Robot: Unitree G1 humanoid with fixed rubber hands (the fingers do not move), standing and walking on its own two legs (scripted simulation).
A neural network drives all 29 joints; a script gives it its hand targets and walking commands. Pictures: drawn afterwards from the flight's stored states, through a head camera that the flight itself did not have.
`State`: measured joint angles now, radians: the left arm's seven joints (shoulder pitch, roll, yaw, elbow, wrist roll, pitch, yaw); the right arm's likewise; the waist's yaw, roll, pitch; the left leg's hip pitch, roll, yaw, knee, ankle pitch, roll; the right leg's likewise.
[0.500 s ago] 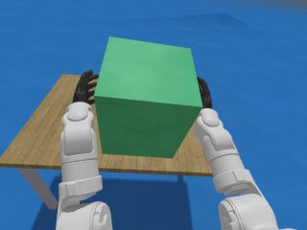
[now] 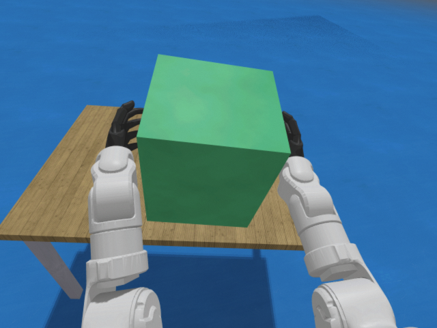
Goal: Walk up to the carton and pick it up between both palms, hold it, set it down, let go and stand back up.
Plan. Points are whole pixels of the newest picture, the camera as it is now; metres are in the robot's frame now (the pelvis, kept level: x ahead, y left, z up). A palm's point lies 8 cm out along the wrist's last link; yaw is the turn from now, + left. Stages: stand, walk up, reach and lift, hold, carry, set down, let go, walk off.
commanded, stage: hold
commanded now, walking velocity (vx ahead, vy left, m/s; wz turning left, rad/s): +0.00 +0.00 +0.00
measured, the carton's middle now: (207, 149) +0.40 +0.01 +0.15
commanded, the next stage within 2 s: none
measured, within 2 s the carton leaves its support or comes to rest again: neither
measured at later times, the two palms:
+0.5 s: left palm (121, 144) +0.36 +0.15 +0.20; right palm (291, 152) +0.36 -0.14 +0.17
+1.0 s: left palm (120, 150) +0.35 +0.15 +0.19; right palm (290, 160) +0.35 -0.14 +0.16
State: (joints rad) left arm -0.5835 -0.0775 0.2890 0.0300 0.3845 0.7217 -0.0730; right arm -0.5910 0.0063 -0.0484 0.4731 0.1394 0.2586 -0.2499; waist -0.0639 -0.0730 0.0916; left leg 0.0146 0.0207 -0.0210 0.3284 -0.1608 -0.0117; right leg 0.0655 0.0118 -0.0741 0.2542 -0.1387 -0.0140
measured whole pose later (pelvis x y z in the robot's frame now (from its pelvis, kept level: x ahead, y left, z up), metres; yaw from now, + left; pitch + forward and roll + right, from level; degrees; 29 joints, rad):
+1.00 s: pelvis -0.01 +0.00 +0.00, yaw +0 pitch -11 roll -1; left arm -0.61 -0.08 0.29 0.06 0.39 0.73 -0.07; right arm -0.61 0.01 -0.07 0.50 0.11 0.26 -0.23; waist -0.06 -0.05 0.11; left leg 0.01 0.01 -0.02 0.32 -0.14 -0.01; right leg 0.05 0.00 -0.07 0.26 -0.13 -0.01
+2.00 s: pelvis +0.00 +0.00 +0.00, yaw +0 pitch -10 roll -1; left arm -0.60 -0.07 0.29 0.04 0.38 0.72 -0.06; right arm -0.62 0.01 -0.06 0.50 0.12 0.24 -0.24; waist -0.06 -0.06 0.10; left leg 0.00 0.02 -0.02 0.32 -0.15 -0.01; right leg 0.05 0.01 -0.08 0.26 -0.13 -0.02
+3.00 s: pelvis +0.00 +0.00 +0.00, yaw +0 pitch -12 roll -1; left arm -0.55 -0.08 0.30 0.01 0.40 0.74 -0.08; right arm -0.59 0.00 -0.01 0.48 0.17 0.25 -0.26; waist -0.08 -0.07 0.10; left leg 0.04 0.02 -0.02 0.33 -0.17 -0.01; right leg 0.09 0.01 -0.08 0.25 -0.15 -0.01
